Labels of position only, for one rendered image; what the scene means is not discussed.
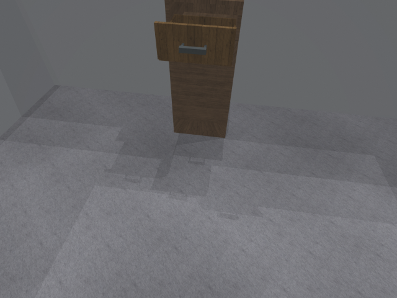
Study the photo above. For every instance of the drawer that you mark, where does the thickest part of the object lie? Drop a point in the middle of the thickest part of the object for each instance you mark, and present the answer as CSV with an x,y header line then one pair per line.
x,y
196,31

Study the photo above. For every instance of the cabinet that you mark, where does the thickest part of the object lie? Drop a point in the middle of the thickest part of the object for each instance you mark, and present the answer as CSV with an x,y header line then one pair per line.
x,y
201,93

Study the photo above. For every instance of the handle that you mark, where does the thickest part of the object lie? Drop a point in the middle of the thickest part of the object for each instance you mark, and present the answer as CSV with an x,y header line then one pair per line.
x,y
193,50

